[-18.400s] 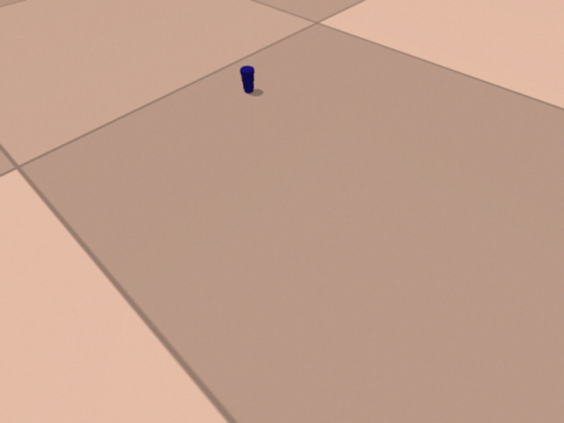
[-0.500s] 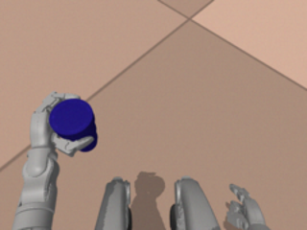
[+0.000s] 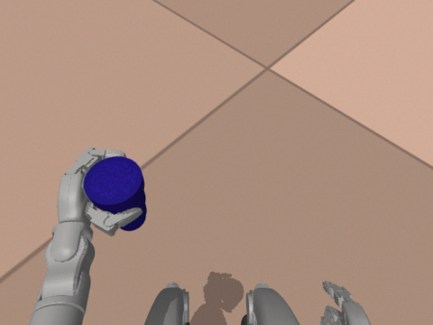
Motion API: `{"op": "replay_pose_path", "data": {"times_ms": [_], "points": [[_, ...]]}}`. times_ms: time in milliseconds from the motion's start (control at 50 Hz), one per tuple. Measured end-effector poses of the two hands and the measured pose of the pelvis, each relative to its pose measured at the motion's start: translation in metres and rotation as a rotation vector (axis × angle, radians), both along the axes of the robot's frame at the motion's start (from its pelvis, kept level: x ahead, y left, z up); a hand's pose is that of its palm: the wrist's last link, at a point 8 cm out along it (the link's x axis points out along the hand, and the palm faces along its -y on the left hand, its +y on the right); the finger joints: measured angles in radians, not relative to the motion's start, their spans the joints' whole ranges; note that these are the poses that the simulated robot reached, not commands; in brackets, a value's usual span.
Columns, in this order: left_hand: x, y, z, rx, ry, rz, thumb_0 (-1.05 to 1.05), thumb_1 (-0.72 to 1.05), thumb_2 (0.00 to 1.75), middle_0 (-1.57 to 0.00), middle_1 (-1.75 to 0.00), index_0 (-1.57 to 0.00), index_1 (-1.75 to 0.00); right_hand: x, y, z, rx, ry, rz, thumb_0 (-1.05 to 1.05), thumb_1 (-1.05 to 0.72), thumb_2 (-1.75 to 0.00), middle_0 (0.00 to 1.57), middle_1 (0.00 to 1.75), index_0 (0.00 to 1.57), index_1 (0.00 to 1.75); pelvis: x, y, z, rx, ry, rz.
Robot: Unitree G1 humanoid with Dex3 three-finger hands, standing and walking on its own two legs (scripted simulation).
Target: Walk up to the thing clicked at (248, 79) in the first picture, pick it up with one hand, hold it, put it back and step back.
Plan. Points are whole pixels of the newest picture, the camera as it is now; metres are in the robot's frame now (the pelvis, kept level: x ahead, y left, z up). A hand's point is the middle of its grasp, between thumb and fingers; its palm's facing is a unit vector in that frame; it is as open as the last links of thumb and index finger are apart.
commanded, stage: lift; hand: left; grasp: from the side
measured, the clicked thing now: (123, 200) +0.34 +0.18 -0.01
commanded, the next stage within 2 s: hold in 0.70 s
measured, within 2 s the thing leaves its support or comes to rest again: neither
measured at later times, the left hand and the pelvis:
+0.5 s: hand (121, 181) +0.34 +0.16 +0.07, palm faces +0.07 -1.00 -0.03, open 11.6 cm; pelvis +0.01 -0.01 +0.04, yaw +0 degrees
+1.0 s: hand (121, 173) +0.35 +0.16 +0.09, palm faces +0.08 -1.00 -0.02, open 11.5 cm; pelvis +0.02 -0.01 +0.05, yaw +0 degrees
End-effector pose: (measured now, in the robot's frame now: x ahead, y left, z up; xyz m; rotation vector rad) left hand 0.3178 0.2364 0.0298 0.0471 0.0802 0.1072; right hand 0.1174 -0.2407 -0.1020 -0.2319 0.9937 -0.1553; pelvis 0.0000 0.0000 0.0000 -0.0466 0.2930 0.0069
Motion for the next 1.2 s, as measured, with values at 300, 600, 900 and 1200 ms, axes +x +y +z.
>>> {"op": "replay_pose_path", "data": {"times_ms": [300, 600, 900, 1200], "points": [[0.000, -0.014, 0.031, -0.014, -0.003, -0.012, -0.02, -0.60, 1.08, -0.71, -1.02, -0.65, -1.02, 0.006, -0.004, 0.028, 0.008, -0.021, 0.001, 0.01, -0.92, -0.90, 0.21, 0.30, 0.20, 0.30, 0.007, -0.006, 0.027, 0.012, -0.073, 0.004], [-0.001, -0.025, 0.044, -0.025, 0.001, -0.022, -0.02, -0.60, 1.08, -0.71, -1.02, -0.65, -1.02, 0.013, -0.016, 0.044, -0.001, -0.030, -0.002, 0.01, -0.92, -0.90, 0.20, 0.30, 0.20, 0.30, 0.014, -0.014, 0.042, 0.023, -0.115, 0.005], [0.003, -0.027, 0.055, -0.036, -0.008, -0.032, -0.02, -0.60, 1.07, -0.70, -1.02, -0.65, -1.02, 0.018, -0.016, 0.054, 0.000, -0.041, -0.006, 0.01, -0.92, -0.90, 0.20, 0.30, 0.20, 0.30, 0.020, -0.014, 0.051, 0.025, -0.148, 0.002], [-0.002, -0.023, 0.064, -0.020, -0.019, -0.029, -0.02, -0.59, 1.06, -0.71, -1.02, -0.65, -1.01, 0.018, -0.010, 0.060, 0.010, -0.039, -0.001, 0.01, -0.93, -0.90, 0.20, 0.30, 0.20, 0.30, 0.020, -0.011, 0.058, 0.027, -0.175, 0.002]]}}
